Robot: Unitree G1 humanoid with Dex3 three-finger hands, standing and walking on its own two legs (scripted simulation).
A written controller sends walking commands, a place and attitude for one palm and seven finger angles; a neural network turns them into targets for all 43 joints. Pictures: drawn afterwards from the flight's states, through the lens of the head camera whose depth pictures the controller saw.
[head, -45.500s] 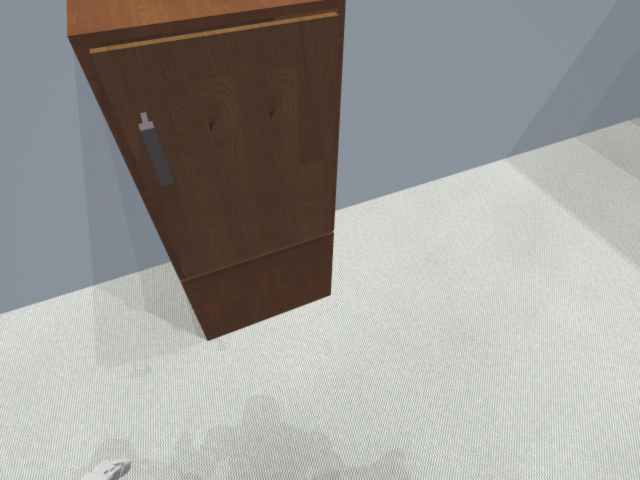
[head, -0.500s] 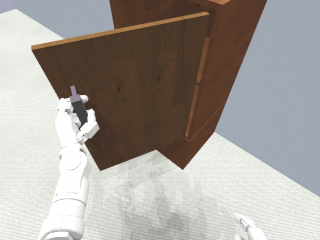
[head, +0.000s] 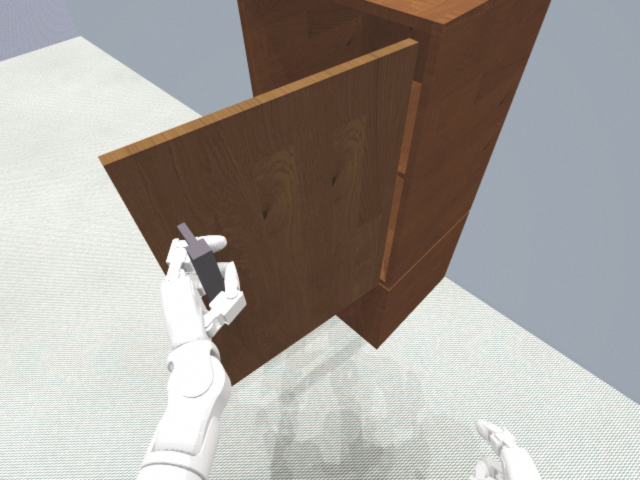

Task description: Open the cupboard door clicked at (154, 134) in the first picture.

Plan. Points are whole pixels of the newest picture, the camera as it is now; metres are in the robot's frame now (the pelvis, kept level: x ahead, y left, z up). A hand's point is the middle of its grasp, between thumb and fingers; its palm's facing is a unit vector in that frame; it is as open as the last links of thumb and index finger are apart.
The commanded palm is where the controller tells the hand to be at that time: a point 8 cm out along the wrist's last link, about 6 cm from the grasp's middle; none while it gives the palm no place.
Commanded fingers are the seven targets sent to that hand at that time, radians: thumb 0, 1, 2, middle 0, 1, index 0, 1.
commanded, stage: open thumb and fingers to let go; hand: left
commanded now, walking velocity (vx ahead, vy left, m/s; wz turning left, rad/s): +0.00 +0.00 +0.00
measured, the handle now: (203, 268) +0.36 +0.17 +0.08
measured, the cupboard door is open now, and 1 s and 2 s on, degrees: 82 83 84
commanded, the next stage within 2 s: slide the hand sideways off the handle in 0.70 s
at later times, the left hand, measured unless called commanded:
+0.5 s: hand (228, 286) +0.33 +0.13 +0.07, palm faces +0.34 -0.94 +0.02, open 13.8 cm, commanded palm +0.29 +0.18 +0.07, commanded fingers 0.00 -0.50 0.30 -0.22 -0.70 -0.22 -0.70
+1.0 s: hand (222, 320) +0.29 +0.13 +0.07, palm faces -0.13 -0.99 -0.09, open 15.9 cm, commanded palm +0.27 +0.18 +0.07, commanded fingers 0.00 -0.50 0.30 -0.15 -0.30 -0.15 -0.30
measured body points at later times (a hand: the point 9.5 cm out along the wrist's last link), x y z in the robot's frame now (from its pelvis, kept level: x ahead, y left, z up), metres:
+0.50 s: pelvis +0.00 +0.01 +0.00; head +0.03 +0.00 +0.45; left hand +0.31 +0.18 +0.08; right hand +0.15 -0.22 -0.11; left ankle +0.02 +0.15 -0.70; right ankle -0.01 -0.09 -0.70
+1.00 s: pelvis -0.01 +0.03 +0.00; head +0.02 +0.02 +0.45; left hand +0.29 +0.19 +0.08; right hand +0.15 -0.20 -0.10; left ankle +0.02 +0.15 -0.70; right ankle -0.01 -0.09 -0.70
